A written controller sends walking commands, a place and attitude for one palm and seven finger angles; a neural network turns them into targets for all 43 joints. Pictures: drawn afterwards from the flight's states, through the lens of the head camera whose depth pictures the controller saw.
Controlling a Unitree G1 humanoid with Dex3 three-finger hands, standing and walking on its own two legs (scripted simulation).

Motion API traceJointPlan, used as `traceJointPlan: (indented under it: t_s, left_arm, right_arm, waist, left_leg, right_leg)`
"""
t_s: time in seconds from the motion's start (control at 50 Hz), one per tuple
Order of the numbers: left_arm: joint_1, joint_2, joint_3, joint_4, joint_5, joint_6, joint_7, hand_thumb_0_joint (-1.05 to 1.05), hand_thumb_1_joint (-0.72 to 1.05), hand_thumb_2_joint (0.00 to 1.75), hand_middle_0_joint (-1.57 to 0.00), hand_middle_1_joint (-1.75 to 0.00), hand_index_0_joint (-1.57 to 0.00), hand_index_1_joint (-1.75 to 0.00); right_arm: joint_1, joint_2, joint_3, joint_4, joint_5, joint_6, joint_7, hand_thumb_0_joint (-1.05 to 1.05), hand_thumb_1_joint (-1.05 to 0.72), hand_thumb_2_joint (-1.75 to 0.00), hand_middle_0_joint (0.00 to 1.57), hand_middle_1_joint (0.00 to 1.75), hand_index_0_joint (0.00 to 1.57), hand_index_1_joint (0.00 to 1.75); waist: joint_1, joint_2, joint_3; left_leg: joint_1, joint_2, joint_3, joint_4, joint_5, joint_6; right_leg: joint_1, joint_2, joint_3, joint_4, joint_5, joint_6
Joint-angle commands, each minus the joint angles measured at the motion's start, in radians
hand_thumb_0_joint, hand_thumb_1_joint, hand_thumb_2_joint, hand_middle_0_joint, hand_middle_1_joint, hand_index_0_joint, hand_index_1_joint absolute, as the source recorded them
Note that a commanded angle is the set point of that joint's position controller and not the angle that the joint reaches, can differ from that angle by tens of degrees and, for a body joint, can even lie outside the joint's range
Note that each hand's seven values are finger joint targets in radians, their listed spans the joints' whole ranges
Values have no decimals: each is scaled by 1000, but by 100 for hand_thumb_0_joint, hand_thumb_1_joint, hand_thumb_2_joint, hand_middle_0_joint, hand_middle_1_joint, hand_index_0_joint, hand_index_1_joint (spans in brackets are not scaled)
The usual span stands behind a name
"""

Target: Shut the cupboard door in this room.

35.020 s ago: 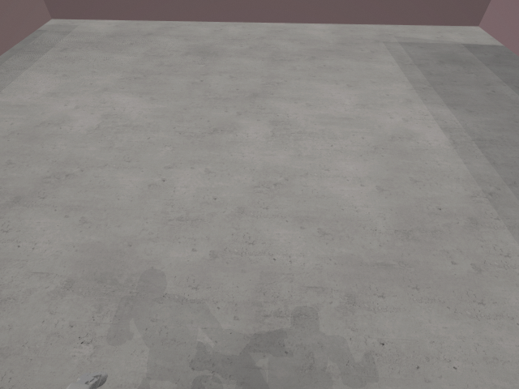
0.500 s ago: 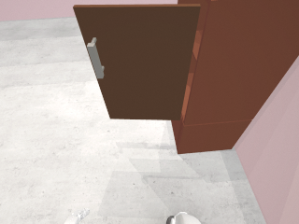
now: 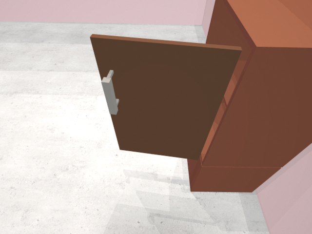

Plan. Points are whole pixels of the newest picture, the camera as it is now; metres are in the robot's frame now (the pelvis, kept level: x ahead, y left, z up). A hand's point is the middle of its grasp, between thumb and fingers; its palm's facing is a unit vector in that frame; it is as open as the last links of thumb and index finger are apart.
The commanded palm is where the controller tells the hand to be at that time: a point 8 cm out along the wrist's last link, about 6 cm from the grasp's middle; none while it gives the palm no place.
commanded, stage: come to a stop and stand still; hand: left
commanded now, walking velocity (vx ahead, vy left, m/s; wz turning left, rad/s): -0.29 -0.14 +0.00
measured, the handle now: (112, 92) +0.50 +0.20 +0.05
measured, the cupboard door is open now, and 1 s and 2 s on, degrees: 82 82 82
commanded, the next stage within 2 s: look again from close up in 0.84 s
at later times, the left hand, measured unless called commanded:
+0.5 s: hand out of the picture +0.02 +0.16 -0.17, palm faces +0.01 -0.96 -0.27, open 7.4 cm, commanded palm none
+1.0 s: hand out of the picture -0.06 +0.13 -0.17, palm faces +0.01 -0.98 -0.21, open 7.3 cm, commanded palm none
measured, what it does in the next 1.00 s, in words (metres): steps on the spot: right foot, then left foot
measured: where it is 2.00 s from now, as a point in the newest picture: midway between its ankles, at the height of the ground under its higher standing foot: outside the picture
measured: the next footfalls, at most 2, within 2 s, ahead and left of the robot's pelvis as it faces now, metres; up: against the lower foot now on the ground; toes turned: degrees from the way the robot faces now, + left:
right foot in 0.36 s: +0.02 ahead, -0.15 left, +0.00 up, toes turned -6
left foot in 0.60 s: -0.01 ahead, +0.08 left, +0.00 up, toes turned +1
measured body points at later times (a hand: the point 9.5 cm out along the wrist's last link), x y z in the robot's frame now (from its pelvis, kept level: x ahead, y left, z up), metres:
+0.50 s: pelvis -0.03 -0.04 +0.00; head -0.02 -0.06 +0.45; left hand +0.02 +0.21 -0.14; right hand +0.01 -0.29 -0.16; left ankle -0.01 +0.10 -0.71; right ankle -0.02 -0.15 -0.74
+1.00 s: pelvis -0.04 -0.04 +0.00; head -0.03 -0.05 +0.45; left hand -0.06 +0.18 -0.15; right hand -0.05 -0.25 -0.16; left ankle -0.05 +0.08 -0.74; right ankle -0.02 -0.15 -0.74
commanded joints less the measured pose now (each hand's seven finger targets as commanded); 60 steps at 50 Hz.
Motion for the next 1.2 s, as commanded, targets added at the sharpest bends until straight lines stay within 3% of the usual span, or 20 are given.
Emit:
traceJointPlan:
  t_s: [0.0,0.06,0.14,0.2,0.28,0.3,0.32,0.34,0.36,0.42,0.5,0.56,0.6,0.62,0.66,0.9,0.92,0.94,1.0,1.18]
  left_arm:
    - [78,89,7,-30,-9,16,30,0,90,90,-20,-30,-20,-30]
    - [54,113,14,-31,-9,49,25,0,90,90,-20,-30,-20,-30]
    - [42,115,41,-59,-3,74,17,0,90,90,-20,-30,-20,-30]
    - [27,99,48,-88,-1,77,11,0,90,90,-20,-30,-20,-30]
    - [77,97,44,-85,2,60,5,0,90,90,-20,-30,-20,-30]
    - [91,128,46,-81,9,55,6,0,90,90,-20,-30,-20,-30]
    - [43,206,51,-98,21,47,10,0,90,90,-20,-30,-20,-30]
    - [-22,250,48,-126,17,47,8,0,90,90,-20,-30,-20,-30]
    - [-70,249,45,-146,16,48,6,0,90,90,-20,-30,-20,-30]
    - [-145,220,45,-150,11,48,7,0,90,90,-20,-30,-20,-30]
    - [-105,210,41,-133,8,39,9,0,90,90,-20,-30,-20,-30]
    - [-91,186,30,-112,-7,39,8,0,90,90,-20,-30,-20,-30]
    - [-55,133,19,-104,-15,43,5,0,90,90,-20,-30,-20,-30]
    - [-57,128,17,-96,-13,38,4,0,90,90,-20,-30,-20,-30]
    - [-74,137,15,-74,-9,40,6,0,90,90,-20,-30,-20,-30]
    - [-24,111,-1,-27,-8,30,8,0,90,90,-20,-30,-20,-30]
    - [56,125,-12,1,9,-2,50,0,90,90,-20,-30,-20,-30]
    - [29,175,-3,-35,-2,-10,42,0,90,90,-20,-30,-20,-30]
    - [-12,148,-5,-55,-1,-12,21,0,90,90,-20,-30,-20,-30]
    - [10,121,-14,-50,-6,4,9,0,90,90,-20,-30,-20,-30]
  right_arm:
    - [164,-141,-17,10,8,-4,-22,0,-90,-90,20,30,20,30]
    - [108,-134,-19,5,6,18,-46,0,-90,-90,20,30,20,30]
    - [49,-161,-47,-29,-7,39,-51,0,-90,-90,20,30,20,30]
    - [18,-168,-62,-55,-13,41,-43,0,-90,-90,20,30,20,30]
    - [-25,-159,-61,-65,-9,46,-25,0,-90,-90,20,30,20,30]
    - [-20,-134,-60,-66,-1,49,-19,0,-90,-90,20,30,20,30]
    - [4,-66,-50,-75,8,57,-11,0,-90,-90,20,30,20,30]
    - [-30,-49,-40,-96,7,67,-4,0,-90,-90,20,30,20,30]
    - [-28,-52,-43,-94,4,73,0,0,-90,-90,20,30,20,30]
    - [20,-66,-41,-46,-3,76,1,0,-90,-90,20,30,20,30]
    - [83,-47,-23,-21,3,54,-3,0,-90,-90,20,30,20,30]
    - [149,-46,-9,15,3,29,-9,0,-90,-90,20,30,20,30]
    - [117,-112,-7,6,-5,11,-18,0,-90,-90,20,30,20,30]
    - [95,-115,-4,10,-6,11,-21,0,-90,-90,20,30,20,30]
    - [108,-83,2,30,0,5,-24,0,-90,-90,20,30,20,30]
    - [206,-38,7,66,3,18,-24,0,-90,-90,20,30,20,30]
    - [116,-95,15,11,2,-3,-10,0,-90,-90,20,30,20,30]
    - [181,-40,18,-18,1,8,-7,0,-90,-90,20,30,20,30]
    - [230,-42,28,-14,-10,4,-2,0,-90,-90,20,30,20,30]
    - [217,-76,41,-12,-3,-11,-12,0,-90,-90,20,30,20,30]
  waist:
    - [-57,114,-137]
    - [-54,207,-41]
    - [-52,140,-94]
    - [-46,109,-142]
    - [-13,97,-149]
    - [-6,14,-145]
    - [-30,-213,-88]
    - [-26,-303,-23]
    - [-32,-212,4]
    - [-57,-217,43]
    - [-48,-172,11]
    - [-57,-61,-18]
    - [-16,120,-25]
    - [-8,69,-32]
    - [-15,151,-34]
    - [-51,-69,46]
    - [-17,-23,9]
    - [-68,-11,-86]
    - [-82,-31,-46]
    - [-53,-27,64]
  left_leg:
    - [354,266,-159,-55,832,137]
    - [229,297,-197,-159,787,213]
    - [235,296,-170,-125,651,242]
    - [209,276,-140,-124,483,222]
    - [81,192,-99,-74,153,143]
    - [25,132,-68,-9,-16,96]
    - [-81,12,6,110,-264,28]
    - [-71,-37,1,214,-424,11]
    - [-18,-28,-34,287,-430,16]
    - [-25,-27,-43,387,-329,24]
    - [14,-30,-19,180,-301,13]
    - [184,-6,-79,-126,-100,24]
    - [83,140,-247,-225,-50,91]
    - [40,131,-222,-225,-84,91]
    - [44,90,-181,-235,-37,76]
    - [117,27,-99,-221,-171,48]
    - [77,45,-48,-20,-38,27]
    - [92,-8,-60,-26,-206,28]
    - [125,-5,-70,-49,-137,43]
    - [29,20,-110,-167,-127,65]
  right_leg:
    - [-131,-84,76,92,-40,50]
    - [-177,-71,107,316,-281,60]
    - [-254,-58,155,489,-261,58]
    - [-236,-55,145,455,-220,62]
    - [-40,-45,86,99,4,62]
    - [13,-75,123,-38,111,61]
    - [-19,-238,337,-150,116,8]
    - [-163,-353,428,-218,117,-79]
    - [-254,-361,383,-237,36,-126]
    - [-255,-262,304,-197,59,-109]
    - [-136,-235,263,-139,173,-111]
    - [-166,-179,229,-61,55,-41]
    - [-86,-84,162,-18,52,28]
    - [-13,-82,158,-37,96,33]
    - [37,-92,138,-34,140,34]
    - [-81,-118,198,-164,17,24]
    - [-40,-161,217,-69,430,17]
    - [-23,-201,271,-99,227,-16]
    - [-131,-155,234,-110,-41,-34]
    - [-81,-107,189,-60,36,-8]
